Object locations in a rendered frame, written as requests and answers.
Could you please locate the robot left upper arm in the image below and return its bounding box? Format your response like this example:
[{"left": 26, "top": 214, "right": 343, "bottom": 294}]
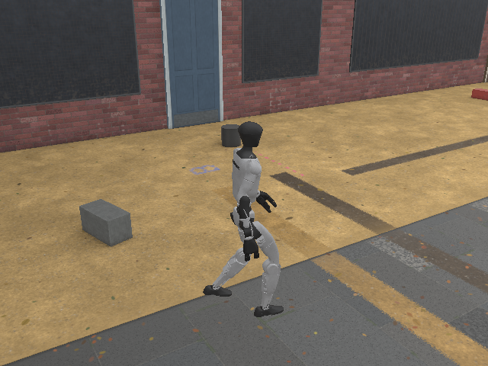
[{"left": 232, "top": 148, "right": 241, "bottom": 179}]

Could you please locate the robot right upper arm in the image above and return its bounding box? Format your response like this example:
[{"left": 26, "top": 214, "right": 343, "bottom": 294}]
[{"left": 236, "top": 159, "right": 262, "bottom": 204}]

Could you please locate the left robot foot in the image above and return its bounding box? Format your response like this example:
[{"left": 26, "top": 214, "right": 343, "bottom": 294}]
[{"left": 203, "top": 285, "right": 232, "bottom": 297}]

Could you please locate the robot right hand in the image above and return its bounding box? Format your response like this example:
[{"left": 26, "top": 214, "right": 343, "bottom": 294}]
[{"left": 243, "top": 238, "right": 259, "bottom": 262}]

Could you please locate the robot left hand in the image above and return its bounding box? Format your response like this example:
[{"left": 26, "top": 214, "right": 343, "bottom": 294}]
[{"left": 256, "top": 191, "right": 277, "bottom": 213}]

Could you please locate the robot right forearm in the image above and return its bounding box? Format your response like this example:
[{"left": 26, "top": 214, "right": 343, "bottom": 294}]
[{"left": 237, "top": 196, "right": 253, "bottom": 240}]

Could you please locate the robot torso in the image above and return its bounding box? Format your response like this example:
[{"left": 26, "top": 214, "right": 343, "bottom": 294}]
[{"left": 233, "top": 153, "right": 261, "bottom": 229}]

